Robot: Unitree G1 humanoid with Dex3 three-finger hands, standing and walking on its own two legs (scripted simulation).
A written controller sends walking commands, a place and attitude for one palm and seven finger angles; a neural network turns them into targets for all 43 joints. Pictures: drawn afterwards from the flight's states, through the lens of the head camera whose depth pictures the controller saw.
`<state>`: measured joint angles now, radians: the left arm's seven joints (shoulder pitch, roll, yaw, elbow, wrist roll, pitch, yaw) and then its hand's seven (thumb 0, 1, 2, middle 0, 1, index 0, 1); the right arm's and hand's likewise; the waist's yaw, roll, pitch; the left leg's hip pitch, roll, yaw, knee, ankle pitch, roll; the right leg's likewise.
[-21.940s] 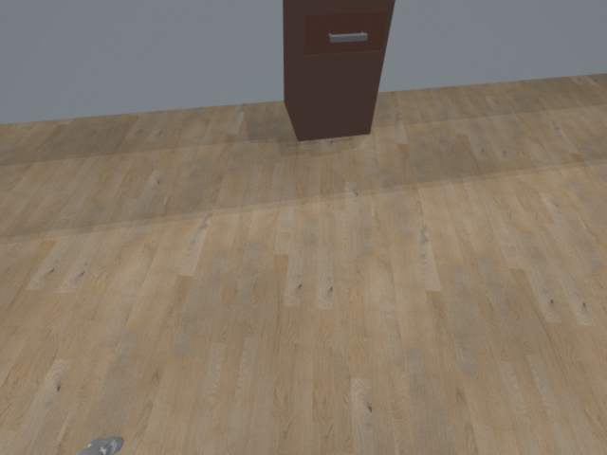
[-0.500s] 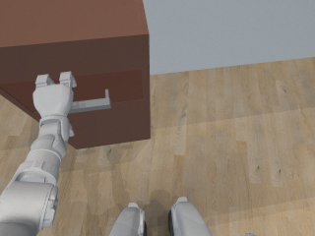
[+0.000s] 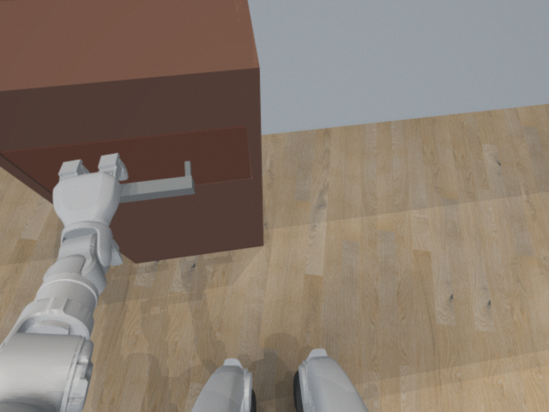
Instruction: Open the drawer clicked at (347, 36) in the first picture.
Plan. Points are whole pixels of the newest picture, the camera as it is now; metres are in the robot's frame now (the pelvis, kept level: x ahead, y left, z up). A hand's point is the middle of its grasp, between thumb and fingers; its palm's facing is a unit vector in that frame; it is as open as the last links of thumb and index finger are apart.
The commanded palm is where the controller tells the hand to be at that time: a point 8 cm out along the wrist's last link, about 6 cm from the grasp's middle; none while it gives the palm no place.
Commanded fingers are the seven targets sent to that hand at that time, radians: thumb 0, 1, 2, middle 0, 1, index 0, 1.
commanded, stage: lower the fingers behind the handle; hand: left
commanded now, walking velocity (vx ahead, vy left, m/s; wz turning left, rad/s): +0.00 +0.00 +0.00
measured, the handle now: (144, 180) +0.50 +0.24 -0.10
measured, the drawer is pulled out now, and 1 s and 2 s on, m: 0.00 0.00 0.00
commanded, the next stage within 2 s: close the thumb around the handle in 1.52 s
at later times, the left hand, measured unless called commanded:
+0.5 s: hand (127, 207) +0.44 +0.25 -0.09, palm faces -0.09 -0.04 -1.00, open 13.8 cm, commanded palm +0.43 +0.24 -0.03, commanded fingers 0.00 -0.50 0.30 -0.30 -1.20 -0.30 -1.20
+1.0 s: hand (135, 215) +0.44 +0.25 -0.12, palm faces -0.05 -0.02 -1.00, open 13.9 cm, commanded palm +0.42 +0.24 -0.06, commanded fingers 0.00 -0.50 0.30 -0.30 -1.20 -0.30 -1.20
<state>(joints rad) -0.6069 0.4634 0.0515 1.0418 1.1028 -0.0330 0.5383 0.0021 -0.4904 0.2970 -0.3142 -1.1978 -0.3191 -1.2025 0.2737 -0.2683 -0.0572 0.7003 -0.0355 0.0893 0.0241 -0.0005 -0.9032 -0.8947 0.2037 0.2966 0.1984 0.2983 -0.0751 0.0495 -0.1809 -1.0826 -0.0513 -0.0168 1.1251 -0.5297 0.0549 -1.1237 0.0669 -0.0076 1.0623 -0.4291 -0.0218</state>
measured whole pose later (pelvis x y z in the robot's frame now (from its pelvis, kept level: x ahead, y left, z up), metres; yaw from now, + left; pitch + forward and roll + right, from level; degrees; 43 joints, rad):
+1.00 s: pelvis -0.02 +0.00 -0.05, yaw +0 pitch +33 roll -3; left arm -0.70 0.46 0.06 1.09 1.15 -0.07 0.60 0.00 -0.49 0.30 -0.31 -1.19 -0.32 -1.20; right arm 0.24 -0.25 -0.04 0.71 -0.06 0.07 0.05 0.00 -0.90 -0.89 0.20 0.30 0.20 0.30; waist -0.10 0.05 -0.21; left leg -1.32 -0.05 -0.03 1.35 -0.60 0.05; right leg -1.36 0.07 -0.04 1.27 -0.49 -0.03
